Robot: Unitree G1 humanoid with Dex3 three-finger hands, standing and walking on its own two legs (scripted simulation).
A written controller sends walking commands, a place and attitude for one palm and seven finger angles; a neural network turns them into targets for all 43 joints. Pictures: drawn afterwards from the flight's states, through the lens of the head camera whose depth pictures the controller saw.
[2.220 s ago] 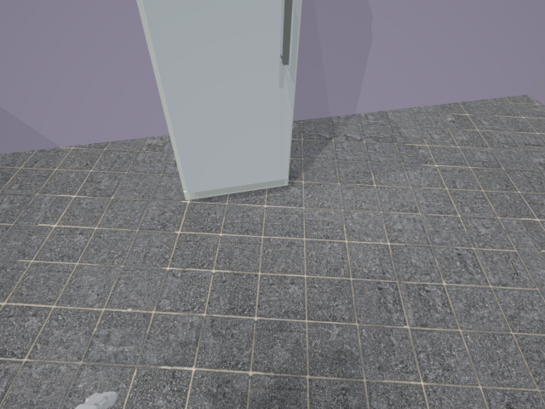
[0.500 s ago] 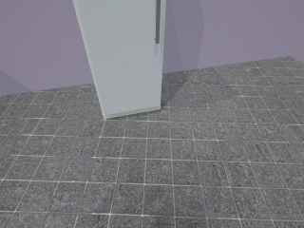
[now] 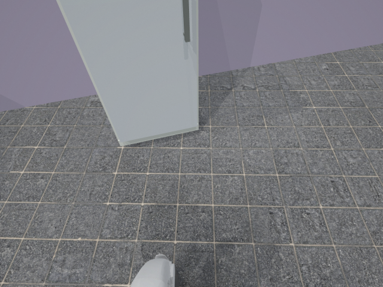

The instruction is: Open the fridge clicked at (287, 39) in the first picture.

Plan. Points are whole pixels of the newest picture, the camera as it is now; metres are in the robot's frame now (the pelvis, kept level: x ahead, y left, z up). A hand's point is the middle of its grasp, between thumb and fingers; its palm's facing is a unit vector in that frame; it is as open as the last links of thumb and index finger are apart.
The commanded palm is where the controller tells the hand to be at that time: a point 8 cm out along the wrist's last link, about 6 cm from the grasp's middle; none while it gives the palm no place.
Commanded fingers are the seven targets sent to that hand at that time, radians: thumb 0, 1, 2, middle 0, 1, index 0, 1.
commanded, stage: walk to a spot facing it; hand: right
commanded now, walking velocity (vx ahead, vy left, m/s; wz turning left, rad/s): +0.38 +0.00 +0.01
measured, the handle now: (184, 1) +1.08 +0.14 +0.11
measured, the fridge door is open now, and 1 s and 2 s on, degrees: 0 0 0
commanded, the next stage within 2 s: turn to face it in 0.30 s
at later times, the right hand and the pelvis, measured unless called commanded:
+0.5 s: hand (274, 283) +0.18 -0.17 -0.18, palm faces +0.17 +0.97 -0.16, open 7.3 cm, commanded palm none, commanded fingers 0.00 -0.90 -0.90 0.20 0.30 0.20 0.30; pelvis +0.24 +0.00 +0.00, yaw -5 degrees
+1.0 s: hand (279, 194) +0.40 -0.21 -0.15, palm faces -0.10 +0.95 -0.29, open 7.3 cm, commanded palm none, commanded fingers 0.00 -0.90 -0.90 0.20 0.30 0.20 0.30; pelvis +0.29 -0.01 -0.01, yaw +11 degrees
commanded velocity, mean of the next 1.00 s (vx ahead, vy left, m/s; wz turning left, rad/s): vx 0.11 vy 0.00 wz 0.23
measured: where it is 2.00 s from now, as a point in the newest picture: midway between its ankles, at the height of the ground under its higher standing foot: (196, 244)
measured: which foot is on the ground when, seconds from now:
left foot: up 0.00-0.08, down 0.10-0.56, up 0.58-0.98, down 1.00-1.00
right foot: down 0.00-0.12, up 0.14-0.52, down 0.54-1.00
